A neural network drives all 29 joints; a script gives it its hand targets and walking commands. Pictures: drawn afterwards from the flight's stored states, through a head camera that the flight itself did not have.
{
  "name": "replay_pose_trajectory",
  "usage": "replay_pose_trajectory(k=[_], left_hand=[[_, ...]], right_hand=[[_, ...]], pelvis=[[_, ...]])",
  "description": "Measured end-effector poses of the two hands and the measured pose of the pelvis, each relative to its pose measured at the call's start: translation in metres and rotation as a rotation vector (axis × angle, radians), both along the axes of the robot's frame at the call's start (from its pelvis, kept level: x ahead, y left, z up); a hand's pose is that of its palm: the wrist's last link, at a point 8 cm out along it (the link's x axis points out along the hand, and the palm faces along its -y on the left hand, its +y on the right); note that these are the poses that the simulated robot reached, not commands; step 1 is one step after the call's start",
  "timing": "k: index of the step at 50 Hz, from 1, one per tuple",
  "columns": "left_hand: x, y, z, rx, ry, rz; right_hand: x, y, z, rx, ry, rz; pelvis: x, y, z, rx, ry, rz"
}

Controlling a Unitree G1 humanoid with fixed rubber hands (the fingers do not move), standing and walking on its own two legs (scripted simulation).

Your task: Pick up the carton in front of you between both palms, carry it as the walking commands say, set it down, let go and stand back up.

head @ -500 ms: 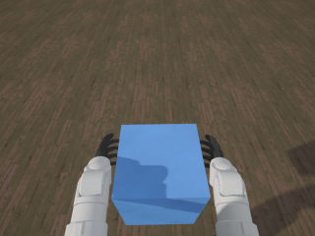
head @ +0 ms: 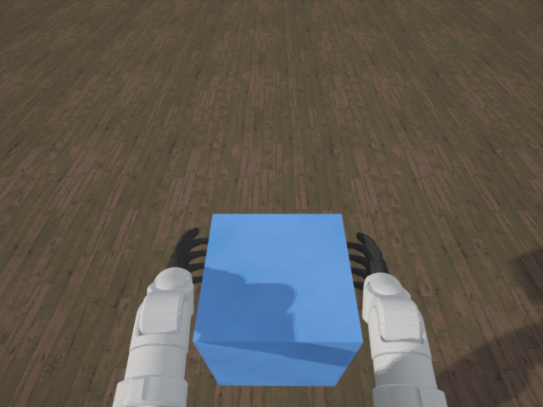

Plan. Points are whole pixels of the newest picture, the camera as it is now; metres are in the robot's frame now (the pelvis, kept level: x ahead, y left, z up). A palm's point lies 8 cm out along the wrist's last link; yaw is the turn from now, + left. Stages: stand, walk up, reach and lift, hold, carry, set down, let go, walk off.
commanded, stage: hold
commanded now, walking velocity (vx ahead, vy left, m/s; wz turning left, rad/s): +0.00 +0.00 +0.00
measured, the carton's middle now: (276, 304) +0.28 +0.00 -0.05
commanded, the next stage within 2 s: set down in 0.70 s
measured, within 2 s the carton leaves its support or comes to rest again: neither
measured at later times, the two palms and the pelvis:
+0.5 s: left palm (177, 304) +0.24 +0.14 +0.04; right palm (386, 300) +0.24 -0.16 +0.04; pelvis -0.05 -0.01 -0.01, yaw +2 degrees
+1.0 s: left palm (186, 287) +0.28 +0.14 +0.02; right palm (374, 274) +0.30 -0.16 +0.01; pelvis -0.03 -0.04 -0.01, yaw +4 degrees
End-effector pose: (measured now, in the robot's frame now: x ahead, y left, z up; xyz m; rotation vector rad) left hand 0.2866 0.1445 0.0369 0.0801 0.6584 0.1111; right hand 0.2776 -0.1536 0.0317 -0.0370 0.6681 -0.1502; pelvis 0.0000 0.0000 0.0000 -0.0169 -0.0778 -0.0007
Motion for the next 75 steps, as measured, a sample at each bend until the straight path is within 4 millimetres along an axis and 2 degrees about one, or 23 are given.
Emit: replay_pose_trajectory(k=[9, 17, 23, 36, 46, 49, 52, 56, 60, 64, 67, 71, 75], left_hand=[[-0.022, 0.005, 0.0, -0.009, 0.007, 0.025], [-0.039, -0.001, 0.0, -0.014, 0.0, 0.027], [-0.046, -0.006, 0.001, -0.017, -0.008, 0.036], [-0.047, -0.01, 0.009, -0.018, -0.027, 0.104], [-0.023, -0.011, -0.001, -0.032, -0.006, 0.13], [-0.013, -0.01, -0.012, -0.031, -0.001, 0.131], [-0.005, -0.008, -0.03, -0.016, 0.007, 0.125], [0.005, -0.008, -0.067, -0.009, 0.021, 0.103], [0.007, -0.006, -0.114, -0.006, 0.038, 0.09], [0.006, -0.001, -0.161, -0.017, 0.026, 0.101], [0.008, 0.003, -0.189, -0.029, 0.003, 0.104], [0.012, 0.004, -0.215, -0.06, -0.031, 0.116], [0.017, 0.002, -0.231, -0.089, -0.046, 0.147]], right_hand=[[-0.014, 0.005, 0.005, -0.005, 0.007, 0.02], [-0.031, -0.001, 0.004, 0.003, -0.002, 0.014], [-0.036, -0.006, 0.006, 0.013, -0.01, 0.022], [-0.019, -0.01, 0.009, 0.037, -0.028, 0.079], [0.009, -0.01, 0.001, 0.073, -0.006, 0.05], [0.018, -0.008, -0.011, 0.083, -0.002, 0.04], [0.025, -0.006, -0.032, 0.084, 0.006, 0.039], [0.03, -0.006, -0.068, 0.053, 0.018, 0.045], [0.03, -0.005, -0.114, 0.024, 0.032, 0.058], [0.032, 0.0, -0.161, 0.019, 0.02, 0.066], [0.034, 0.003, -0.189, 0.028, -0.004, 0.06], [0.038, 0.004, -0.212, 0.036, -0.039, 0.053], [0.047, 0.002, -0.226, 0.04, -0.055, 0.058]], pelvis=[[-0.022, 0.0, -0.001, 0.006, -0.048, 0.011], [-0.042, -0.004, -0.004, 0.013, -0.071, 0.015], [-0.05, -0.012, -0.005, 0.019, -0.073, 0.027], [-0.043, -0.033, -0.007, 0.02, -0.078, 0.076], [-0.034, -0.038, -0.007, 0.019, -0.034, 0.075], [-0.033, -0.036, -0.01, 0.016, -0.006, 0.073], [-0.035, -0.034, -0.014, 0.016, 0.036, 0.069], [-0.039, -0.03, -0.02, 0.018, 0.128, 0.064], [-0.044, -0.025, -0.031, 0.019, 0.26, 0.052], [-0.05, -0.018, -0.051, 0.02, 0.408, 0.047], [-0.055, -0.013, -0.069, 0.013, 0.517, 0.053], [-0.062, -0.007, -0.094, -0.002, 0.615, 0.073], [-0.069, -0.004, -0.117, -0.004, 0.655, 0.077]])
